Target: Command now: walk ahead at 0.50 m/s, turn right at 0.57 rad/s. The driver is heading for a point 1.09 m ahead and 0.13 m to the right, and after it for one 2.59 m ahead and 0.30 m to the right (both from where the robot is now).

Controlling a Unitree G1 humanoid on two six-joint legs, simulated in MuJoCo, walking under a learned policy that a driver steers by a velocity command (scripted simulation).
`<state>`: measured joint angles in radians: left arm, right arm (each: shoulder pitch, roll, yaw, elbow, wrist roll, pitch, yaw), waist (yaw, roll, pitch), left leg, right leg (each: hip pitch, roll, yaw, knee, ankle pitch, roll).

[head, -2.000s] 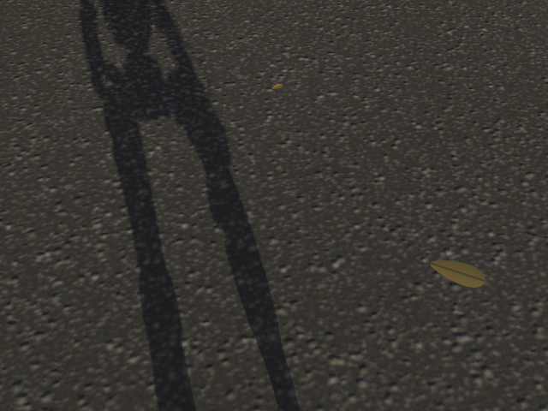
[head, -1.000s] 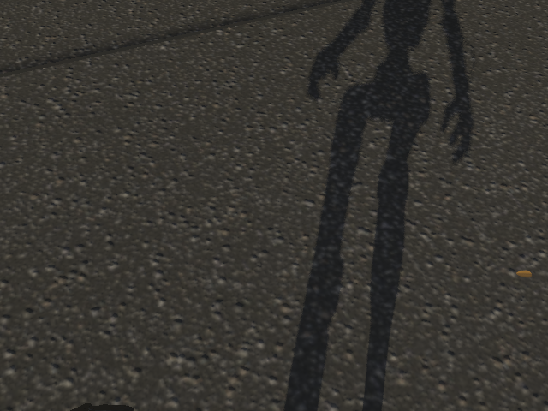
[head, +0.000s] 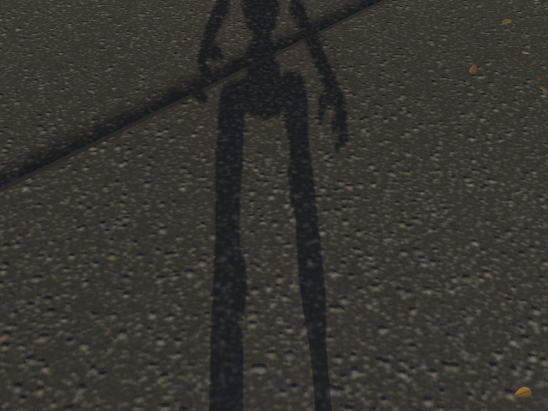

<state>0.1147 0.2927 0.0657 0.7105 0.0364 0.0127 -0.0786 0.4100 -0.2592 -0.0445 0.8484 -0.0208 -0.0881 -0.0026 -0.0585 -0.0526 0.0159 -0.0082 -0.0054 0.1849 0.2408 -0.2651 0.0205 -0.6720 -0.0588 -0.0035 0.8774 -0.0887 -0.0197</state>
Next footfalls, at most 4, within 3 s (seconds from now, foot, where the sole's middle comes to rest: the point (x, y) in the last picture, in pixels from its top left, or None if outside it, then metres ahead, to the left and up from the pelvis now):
0.16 right None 0.23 -0.11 -0.78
0.68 left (277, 373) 0.57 -0.04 -0.78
1.20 right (378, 305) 0.75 -0.32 -0.78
1.74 left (314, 218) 1.05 -0.18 -0.78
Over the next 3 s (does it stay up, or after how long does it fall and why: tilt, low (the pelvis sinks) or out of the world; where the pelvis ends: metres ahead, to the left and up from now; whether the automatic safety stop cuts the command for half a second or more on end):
stays up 1.56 -0.11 0.00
